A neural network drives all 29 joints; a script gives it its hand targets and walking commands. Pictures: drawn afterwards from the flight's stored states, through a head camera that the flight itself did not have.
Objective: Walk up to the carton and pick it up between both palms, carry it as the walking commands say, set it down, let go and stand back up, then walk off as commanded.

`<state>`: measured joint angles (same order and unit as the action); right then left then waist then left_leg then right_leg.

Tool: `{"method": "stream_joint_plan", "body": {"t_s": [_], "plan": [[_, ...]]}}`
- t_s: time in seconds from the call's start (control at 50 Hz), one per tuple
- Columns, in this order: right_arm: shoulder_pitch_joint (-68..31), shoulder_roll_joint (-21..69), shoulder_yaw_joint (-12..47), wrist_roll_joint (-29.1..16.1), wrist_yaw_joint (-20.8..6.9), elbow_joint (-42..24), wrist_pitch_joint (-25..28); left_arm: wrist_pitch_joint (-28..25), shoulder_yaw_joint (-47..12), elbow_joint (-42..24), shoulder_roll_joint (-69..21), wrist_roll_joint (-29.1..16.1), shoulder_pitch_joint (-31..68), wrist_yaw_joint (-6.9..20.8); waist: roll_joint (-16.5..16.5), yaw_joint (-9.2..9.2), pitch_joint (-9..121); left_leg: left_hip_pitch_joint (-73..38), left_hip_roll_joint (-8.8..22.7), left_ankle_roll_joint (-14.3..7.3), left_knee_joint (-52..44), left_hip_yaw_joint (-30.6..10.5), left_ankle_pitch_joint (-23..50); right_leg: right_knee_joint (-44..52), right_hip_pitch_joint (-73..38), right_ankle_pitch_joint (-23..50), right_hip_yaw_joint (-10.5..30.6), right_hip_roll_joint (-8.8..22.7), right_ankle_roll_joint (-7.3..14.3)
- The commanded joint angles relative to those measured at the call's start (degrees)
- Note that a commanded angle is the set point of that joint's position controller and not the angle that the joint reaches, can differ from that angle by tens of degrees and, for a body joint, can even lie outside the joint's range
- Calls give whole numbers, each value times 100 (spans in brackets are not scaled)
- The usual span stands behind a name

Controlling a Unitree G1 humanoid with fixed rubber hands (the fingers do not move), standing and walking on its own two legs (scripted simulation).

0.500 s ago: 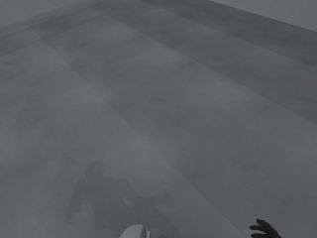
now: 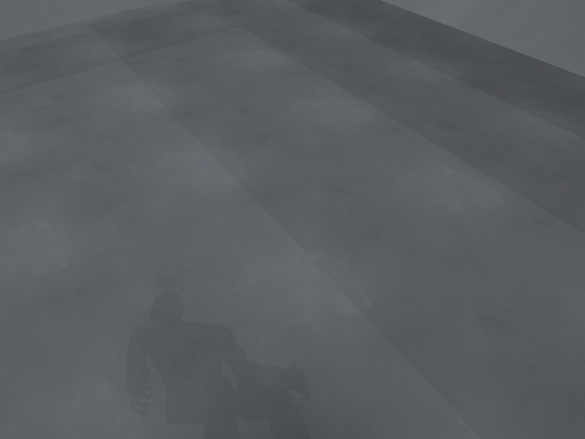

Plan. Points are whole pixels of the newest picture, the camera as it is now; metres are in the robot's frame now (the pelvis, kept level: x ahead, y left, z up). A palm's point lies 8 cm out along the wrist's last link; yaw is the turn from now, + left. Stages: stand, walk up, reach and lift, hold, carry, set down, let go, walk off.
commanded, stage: walk off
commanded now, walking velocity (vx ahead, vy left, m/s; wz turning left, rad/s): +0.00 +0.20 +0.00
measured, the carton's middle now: out of the picture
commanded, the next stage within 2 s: stand in 1.46 s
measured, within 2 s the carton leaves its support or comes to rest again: neither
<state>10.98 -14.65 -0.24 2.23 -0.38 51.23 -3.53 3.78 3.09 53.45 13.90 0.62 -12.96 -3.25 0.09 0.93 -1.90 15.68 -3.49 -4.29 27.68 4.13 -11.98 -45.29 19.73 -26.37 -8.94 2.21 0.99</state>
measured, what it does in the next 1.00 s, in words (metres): steps to the left: right foot, then left foot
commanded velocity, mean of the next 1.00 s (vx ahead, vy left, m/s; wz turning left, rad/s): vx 0.00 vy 0.20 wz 0.00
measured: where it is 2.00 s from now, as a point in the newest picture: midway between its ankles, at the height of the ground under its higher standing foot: outside the picture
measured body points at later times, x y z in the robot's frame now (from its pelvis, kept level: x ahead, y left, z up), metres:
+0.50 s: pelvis -0.02 +0.14 +0.00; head +0.01 +0.16 +0.45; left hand -0.02 +0.44 -0.15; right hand +0.07 -0.12 -0.13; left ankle -0.01 +0.27 -0.74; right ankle -0.01 -0.04 -0.71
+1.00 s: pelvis -0.04 +0.24 +0.01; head -0.02 +0.21 +0.46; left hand -0.03 +0.52 -0.11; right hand +0.01 -0.01 -0.15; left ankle -0.05 +0.40 -0.65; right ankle -0.05 +0.13 -0.73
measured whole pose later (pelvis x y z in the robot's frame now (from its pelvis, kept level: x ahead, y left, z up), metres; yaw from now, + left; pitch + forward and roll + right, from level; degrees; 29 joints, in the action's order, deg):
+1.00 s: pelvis -0.04 +0.24 +0.01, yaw +1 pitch +0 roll +3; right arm 14.1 -14.5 -3.5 2.4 -1.5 55.8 -3.8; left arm 1.1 3.1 57.4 12.0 1.5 -16.9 -3.8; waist -2.1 -0.8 -2.5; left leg 27.1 -2.6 3.5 59.7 -3.2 -17.2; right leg -25.5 10.8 -14.3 -7.4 6.4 0.0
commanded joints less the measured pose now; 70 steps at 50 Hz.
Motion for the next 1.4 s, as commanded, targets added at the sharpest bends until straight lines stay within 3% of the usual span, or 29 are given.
{"method": "stream_joint_plan", "body": {"t_s": [0.0, 0.02, 0.04, 0.06, 0.08, 0.12, 0.32, 0.4, 0.42, 0.44, 0.46, 0.48, 0.5, 0.56, 0.68, 0.76, 0.8, 0.82, 0.84, 0.88, 1.02, 1.1, 1.16, 1.18, 1.2, 1.22, 1.24, 1.28, 1.38], "plan": [[88, -768, -137, -50, 29, -45, -7, -116, 41, 61, 314, -32, -867, -61, -572, -351, 287, 125, 1457, -565, -841, -1622, 910, 1647, -1040, 917, 217, 140, 156], [265, -724, -138, -112, 38, 19, -4, -174, 78, 109, 519, 28, -1086, -65, -81, -452, 208, 720, 1206, -210, -635, -1508, 90, 2529, -1727, 1393, 635, 549, 142], [478, -450, -123, -133, 40, -19, 28, -224, 162, 108, 1011, 127, -1336, -64, 1322, -442, 391, 1547, 671, 192, 762, -915, -1036, 3360, -2464, 453, 2520, 2212, 328], [-36, -762, -233, 3, 32, -222, -7, -148, 280, 57, 1547, 143, -1031, -81, 1870, -560, -515, 2025, 177, 423, 2124, -383, -1854, 3615, -931, 1401, 3315, 3242, 1226], [-179, -866, -299, 119, -9, -178, -32, -179, 209, 52, 1150, 155, -890, -58, 837, -453, -560, 1662, 251, 454, 3043, -1088, -1398, 3584, -505, 1634, 2851, 2887, 1215], [401, -753, -366, 37, -105, 78, -25, -246, 162, -125, 911, 89, -80, -20, 578, 51, -525, 1495, 224, 610, 3543, -1283, -679, 3437, -394, 1531, 1753, 2109, 744], [-95, -176, -221, -47, -234, -106, -81, -270, 396, 208, 1212, 176, -621, 45, 1503, -534, -100, 758, 477, 1096, 1331, -47, -876, 2796, -1013, 2521, 717, 1564, 549], [608, -362, -312, -27, -187, 109, -29, -198, 478, 144, 1432, 139, -306, 65, 1354, -164, 136, -437, 459, 761, -482, 156, -96, 2259, -641, 2981, 872, 1760, 296], [941, -543, -376, 55, -168, 244, 32, -214, 428, 159, 1240, 132, -460, 93, 810, -58, 373, -1239, 454, 680, -860, 61, 104, 1684, -244, 2676, 663, 1514, 92], [1235, -935, -453, 86, -180, 246, 119, -193, 324, 144, 808, 185, -712, 144, -630, 47, 639, -1726, 1502, 552, -1451, -1019, 345, 400, 322, 750, 165, 925, -156], [771, -1727, -562, 35, -163, 33, 124, -79, 191, -158, 210, 123, -478, 82, -2341, 126, 463, -939, 2395, -289, -1516, -1959, 618, -728, 1165, -1349, 21, 63, -256], [778, -1350, -499, 33, -129, 58, 130, 23, 202, -181, 486, 35, -20, -3, -1873, 372, 320, -335, 2226, -601, -1518, -1663, 323, -1639, 965, -1338, 806, 104, -110], [536, -974, -374, 47, -59, 60, 119, 46, 245, -181, 622, -14, 73, -4, -1503, 202, 120, -157, 1955, -527, -1422, -1278, 487, -2020, 1066, -973, 1013, -7, -2], [-53, -631, -247, -8, 100, -128, 138, -38, 306, 172, 737, 112, -648, 12, -1038, -228, 299, -531, 1507, -406, -980, -716, 1846, -2229, 993, -94, 686, 82, -76], [377, -488, -177, 20, 199, 98, 98, -35, 84, 42, 308, 27, -222, -69, -1037, 34, 214, -634, 1585, -753, -995, -1137, 1290, -392, 378, -316, 295, 86, -39], [337, -558, -185, -18, 180, 229, 32, -115, 7, 202, 178, -29, -651, -126, -585, -241, 229, -414, 1539, -676, -927, -1307, 1299, 1333, -538, 455, 200, 49, 165], [522, -495, -199, -141, 169, 281, 44, -211, 79, 312, 576, 106, -1143, -133, 358, -456, 176, 855, 1062, -30, -314, -967, 35, 2912, -2012, 1246, 1256, 1022, 221], [401, -343, -215, -154, 126, 55, 80, -185, 243, 227, 1298, 155, -1142, -126, 1932, -502, -153, 2013, 249, 371, 1094, -1, -1460, 3422, -1974, 1707, 3164, 2891, 977], [-106, -652, -307, 68, 82, -19, 33, -156, 258, 324, 1194, 174, -1192, -134, 1347, -662, -432, 1815, 352, 456, 2537, -503, -1648, 3467, -994, 2168, 3181, 3140, 1474], [178, -513, -381, 31, -40, 125, 19, -230, 169, 165, 767, 134, -422, -106, 545, -139, -401, 1528, 317, 567, 3429, -1079, -840, 3364, -565, 1861, 2012, 2285, 999], [126, -51, -330, -35, -173, 112, -60, -371, 259, 274, 822, 143, -614, -38, 1217, -345, -86, 1359, 422, 1107, 2392, -368, -581, 2717, -1215, 3268, 785, 1566, 548], [-125, -130, -292, -67, -218, -113, -78, -274, 448, 343, 1230, 194, -699, 19, 1582, -514, -88, 546, 499, 1033, 1056, 50, -878, 2704, -887, 3017, 856, 1634, 511], [545, -274, -372, -28, -170, 112, -24, -223, 485, 268, 1318, 140, -422, 20, 1340, -160, 123, -504, 457, 746, -516, 205, -57, 2193, -586, 3051, 894, 1692, 243], [913, -482, -440, 48, -148, 254, 44, -237, 440, 279, 1126, 141, -599, 47, 703, -53, 393, -1394, 500, 683, -871, 102, 138, 1558, -143, 2581, 654, 1410, 48], [1239, -896, -513, 71, -157, 256, 133, -212, 333, 223, 666, 208, -816, 95, -854, 56, 692, -1917, 1679, 541, -1353, -1072, 615, 197, 516, 181, 192, 812, -193], [860, -1608, -616, 39, -113, 109, 144, -93, 192, -41, 103, 112, -508, 11, -2488, 201, 521, -1070, 2392, -356, -1371, -1737, 1034, -980, 1240, -1405, 218, 7, -204], [804, -1181, -533, 29, -62, 99, 153, -13, 200, -59, 391, 50, -96, -61, -1903, 370, 374, -559, 2208, -581, -1409, -1495, 692, -1820, 1143, -1305, 880, 82, -60], [191, -701, -343, 57, 49, 4, 125, -36, 278, 37, 602, -14, -230, -20, -1130, -70, 142, -331, 1696, -353, -1202, -875, 1001, -2155, 1116, -521, 1033, 52, 52], [64, -389, -210, 8, 171, -54, 159, -56, 184, 195, 376, 86, -461, -32, -979, -126, 243, -466, 1548, -648, -979, -847, 1486, -1323, 723, -210, 340, 152, -116]]}}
